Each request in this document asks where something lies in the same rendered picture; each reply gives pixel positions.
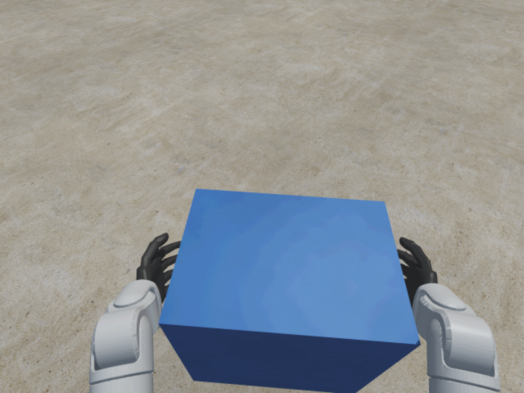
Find robot left hand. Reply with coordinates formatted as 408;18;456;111
136;233;181;304

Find robot left forearm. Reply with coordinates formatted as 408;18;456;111
89;279;162;393

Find robot right forearm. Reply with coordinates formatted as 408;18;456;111
412;283;501;393

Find robot right hand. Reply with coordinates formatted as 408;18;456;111
397;237;438;308

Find carton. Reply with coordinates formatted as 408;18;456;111
159;188;421;393

